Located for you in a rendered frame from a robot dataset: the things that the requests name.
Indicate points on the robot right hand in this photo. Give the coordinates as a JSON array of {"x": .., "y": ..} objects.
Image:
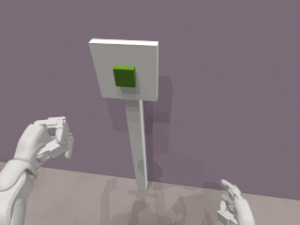
[{"x": 239, "y": 210}]

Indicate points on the robot left hand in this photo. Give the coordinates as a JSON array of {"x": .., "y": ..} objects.
[{"x": 36, "y": 145}]

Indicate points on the panel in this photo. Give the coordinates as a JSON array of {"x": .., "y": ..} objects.
[{"x": 143, "y": 55}]

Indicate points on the left robot forearm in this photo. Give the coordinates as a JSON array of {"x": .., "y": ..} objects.
[{"x": 16, "y": 184}]

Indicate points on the button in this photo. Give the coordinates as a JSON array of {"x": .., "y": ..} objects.
[{"x": 124, "y": 76}]

